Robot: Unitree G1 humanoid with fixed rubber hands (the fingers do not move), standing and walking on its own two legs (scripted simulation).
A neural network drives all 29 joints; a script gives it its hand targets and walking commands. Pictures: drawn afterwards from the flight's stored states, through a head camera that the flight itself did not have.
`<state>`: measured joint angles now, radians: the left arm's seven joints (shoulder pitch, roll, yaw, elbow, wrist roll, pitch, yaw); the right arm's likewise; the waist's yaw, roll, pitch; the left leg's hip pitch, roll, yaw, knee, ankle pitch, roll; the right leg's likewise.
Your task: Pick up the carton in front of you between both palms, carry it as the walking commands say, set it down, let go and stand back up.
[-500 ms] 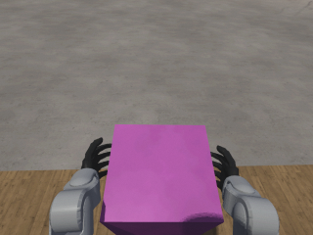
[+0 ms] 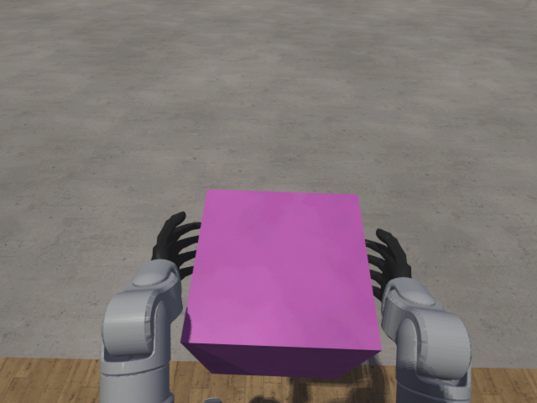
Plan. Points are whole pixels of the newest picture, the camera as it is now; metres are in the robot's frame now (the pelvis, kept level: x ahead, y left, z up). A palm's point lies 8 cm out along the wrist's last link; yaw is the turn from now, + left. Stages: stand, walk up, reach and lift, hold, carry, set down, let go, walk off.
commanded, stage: carry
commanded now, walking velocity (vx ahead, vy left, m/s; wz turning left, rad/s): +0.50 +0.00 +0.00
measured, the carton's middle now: (277, 292) +0.29 +0.01 +0.03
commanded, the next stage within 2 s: none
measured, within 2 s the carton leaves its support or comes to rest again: neither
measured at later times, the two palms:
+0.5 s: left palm (205, 116) +0.68 +0.19 +0.10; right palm (340, 125) +0.67 -0.11 +0.09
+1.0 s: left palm (229, 64) +1.08 +0.20 +0.05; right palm (322, 71) +1.09 -0.10 +0.04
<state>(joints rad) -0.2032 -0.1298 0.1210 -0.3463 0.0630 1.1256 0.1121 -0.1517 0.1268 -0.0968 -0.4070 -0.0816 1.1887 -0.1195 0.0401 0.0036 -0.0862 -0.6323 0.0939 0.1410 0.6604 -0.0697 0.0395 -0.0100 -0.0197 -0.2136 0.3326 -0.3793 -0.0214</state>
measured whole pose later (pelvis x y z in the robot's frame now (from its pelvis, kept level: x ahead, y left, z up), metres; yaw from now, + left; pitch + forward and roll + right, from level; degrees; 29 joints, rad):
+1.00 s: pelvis +0.74 +0.01 -0.10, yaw +1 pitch +3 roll +0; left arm -0.61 0.00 0.22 -0.02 -0.04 1.08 0.16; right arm -0.53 0.13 -0.21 -0.13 -0.13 1.13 -0.13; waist 0.07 -0.01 -0.04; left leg -0.49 -0.08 0.14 0.58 -0.15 0.15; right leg -0.26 0.08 -0.02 1.21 -0.40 -0.08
